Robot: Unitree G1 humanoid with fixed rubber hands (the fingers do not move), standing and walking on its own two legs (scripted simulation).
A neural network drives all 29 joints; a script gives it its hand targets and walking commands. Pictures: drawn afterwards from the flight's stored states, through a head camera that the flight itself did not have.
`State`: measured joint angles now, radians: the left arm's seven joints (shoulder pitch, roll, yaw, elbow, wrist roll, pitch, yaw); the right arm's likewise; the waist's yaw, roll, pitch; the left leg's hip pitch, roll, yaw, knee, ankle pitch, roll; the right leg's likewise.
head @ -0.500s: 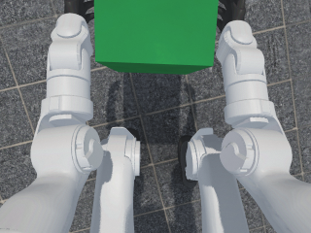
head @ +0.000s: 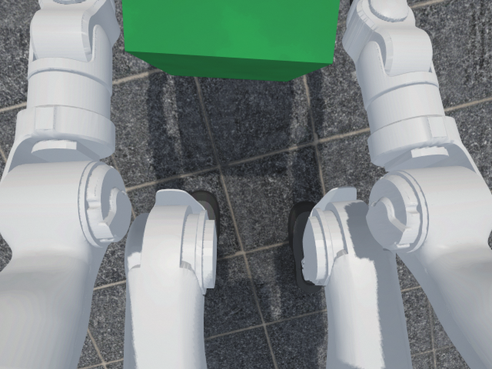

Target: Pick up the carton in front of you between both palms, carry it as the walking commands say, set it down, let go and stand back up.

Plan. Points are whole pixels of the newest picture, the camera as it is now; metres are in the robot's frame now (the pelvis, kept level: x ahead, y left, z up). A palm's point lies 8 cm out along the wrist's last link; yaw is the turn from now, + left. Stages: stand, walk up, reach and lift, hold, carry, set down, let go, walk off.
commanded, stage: set down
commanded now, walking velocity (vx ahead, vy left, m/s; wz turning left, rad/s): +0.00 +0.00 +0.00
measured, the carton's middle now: out of the picture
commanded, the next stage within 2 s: none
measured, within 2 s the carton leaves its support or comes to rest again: rests again in 0.14 s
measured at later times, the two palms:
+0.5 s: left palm out of the picture +0.54 +0.21 -0.18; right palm (367, 0) +0.55 -0.10 -0.18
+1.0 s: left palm (96, 0) +0.53 +0.23 -0.20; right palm (372, 5) +0.55 -0.11 -0.20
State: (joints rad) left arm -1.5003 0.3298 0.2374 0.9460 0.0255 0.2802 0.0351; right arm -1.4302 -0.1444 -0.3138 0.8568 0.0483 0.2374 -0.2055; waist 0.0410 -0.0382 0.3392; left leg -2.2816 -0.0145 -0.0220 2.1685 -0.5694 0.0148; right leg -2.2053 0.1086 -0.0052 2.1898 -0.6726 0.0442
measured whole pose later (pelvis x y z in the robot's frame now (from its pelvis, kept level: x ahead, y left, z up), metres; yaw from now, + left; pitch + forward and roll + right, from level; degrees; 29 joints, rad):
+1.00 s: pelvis -0.01 +0.00 -0.01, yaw +0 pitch +32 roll -2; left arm -1.56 0.41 0.30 1.14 0.06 0.14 -0.05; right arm -1.53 -0.23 -0.30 1.05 0.01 0.14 -0.10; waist 0.04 -0.04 0.52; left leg -2.21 -0.01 -0.02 2.24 -0.58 0.01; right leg -2.14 0.12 -0.01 2.26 -0.68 0.05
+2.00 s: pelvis +0.01 +0.01 +0.17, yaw +1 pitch +47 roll -3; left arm -1.40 0.44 0.24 0.98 -0.04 0.24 -0.03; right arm -1.31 -0.24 -0.28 0.83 0.07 0.25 -0.13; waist 0.00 -0.01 0.04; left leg -1.92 -0.03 -0.03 1.52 -0.41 0.02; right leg -1.86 0.07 0.02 1.53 -0.49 0.04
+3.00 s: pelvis +0.10 +0.00 +0.38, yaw +4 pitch +15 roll +0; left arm -0.03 0.21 0.12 0.55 0.02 0.00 -0.06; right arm -0.01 -0.17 -0.09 0.52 -0.01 0.01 0.04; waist -0.01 -0.02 -0.01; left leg -0.60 -0.03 -0.04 0.56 -0.23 0.00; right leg -0.56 0.03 0.06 0.58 -0.29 0.00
